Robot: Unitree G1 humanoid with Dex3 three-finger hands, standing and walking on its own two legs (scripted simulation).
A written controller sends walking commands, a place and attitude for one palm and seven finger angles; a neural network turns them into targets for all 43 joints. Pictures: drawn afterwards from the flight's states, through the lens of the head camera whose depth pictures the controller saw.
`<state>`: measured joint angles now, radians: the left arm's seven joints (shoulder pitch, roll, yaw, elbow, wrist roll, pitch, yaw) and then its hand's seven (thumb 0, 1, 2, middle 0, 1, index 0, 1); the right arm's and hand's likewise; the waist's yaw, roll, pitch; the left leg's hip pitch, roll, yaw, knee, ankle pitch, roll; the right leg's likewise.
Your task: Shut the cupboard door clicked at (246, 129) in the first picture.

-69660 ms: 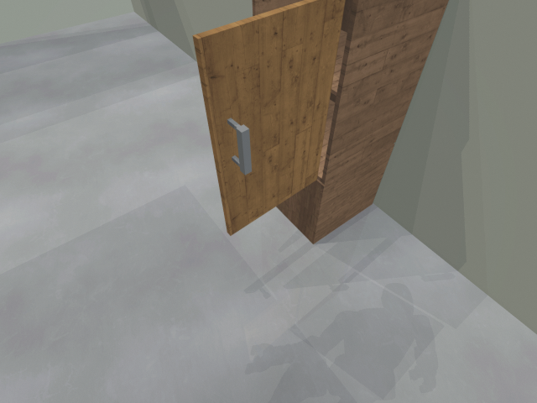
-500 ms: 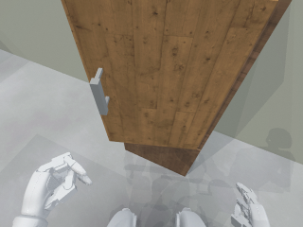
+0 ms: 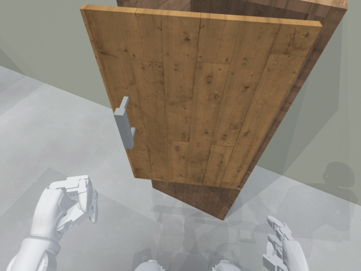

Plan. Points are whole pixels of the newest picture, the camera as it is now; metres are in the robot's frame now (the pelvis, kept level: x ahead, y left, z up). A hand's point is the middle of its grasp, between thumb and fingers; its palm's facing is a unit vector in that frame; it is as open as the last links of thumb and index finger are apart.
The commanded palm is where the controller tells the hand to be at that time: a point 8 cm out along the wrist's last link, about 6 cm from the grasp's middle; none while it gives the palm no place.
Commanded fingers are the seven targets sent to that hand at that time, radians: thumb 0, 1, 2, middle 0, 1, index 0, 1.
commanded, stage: raise the hand and make a fist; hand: left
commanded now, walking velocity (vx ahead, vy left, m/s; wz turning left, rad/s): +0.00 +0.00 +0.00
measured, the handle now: (127, 123) +0.42 +0.16 +0.07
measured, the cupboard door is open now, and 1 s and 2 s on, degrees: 19 19 19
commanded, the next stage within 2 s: bring the fist close to the handle in 0.40 s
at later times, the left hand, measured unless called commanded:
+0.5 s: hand (94, 206) +0.22 +0.18 +0.07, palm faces -0.03 -1.00 -0.04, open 3.1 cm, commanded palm +0.20 +0.23 +0.08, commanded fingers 0.00 0.90 0.90 -1.30 -1.50 -1.30 -1.50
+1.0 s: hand (112, 185) +0.27 +0.16 +0.07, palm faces -0.05 -1.00 -0.03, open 3.1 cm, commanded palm +0.25 +0.21 +0.08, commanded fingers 0.00 0.90 0.90 -1.30 -1.50 -1.30 -1.50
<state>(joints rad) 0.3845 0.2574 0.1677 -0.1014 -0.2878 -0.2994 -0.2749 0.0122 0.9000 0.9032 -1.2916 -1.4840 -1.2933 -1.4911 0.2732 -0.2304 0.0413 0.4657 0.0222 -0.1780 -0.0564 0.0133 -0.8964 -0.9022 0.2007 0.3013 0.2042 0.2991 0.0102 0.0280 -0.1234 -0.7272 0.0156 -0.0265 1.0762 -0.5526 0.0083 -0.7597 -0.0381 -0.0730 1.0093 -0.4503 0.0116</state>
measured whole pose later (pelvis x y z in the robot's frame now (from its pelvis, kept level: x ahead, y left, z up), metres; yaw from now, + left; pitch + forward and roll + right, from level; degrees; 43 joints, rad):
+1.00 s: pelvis +0.00 +0.00 +0.01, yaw +0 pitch +12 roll -1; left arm 0.21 0.22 0.12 0.03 -0.24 -0.29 -0.21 0.01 0.90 0.90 -1.30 -1.50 -1.30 -1.50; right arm 0.29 -0.25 0.02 0.49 0.02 -0.16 -0.05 0.01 -0.90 -0.90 0.20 0.30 0.20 0.30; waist -0.02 0.03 -0.12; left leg -0.70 0.01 -0.01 1.02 -0.53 0.00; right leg -0.75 -0.04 -0.05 0.98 -0.43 0.01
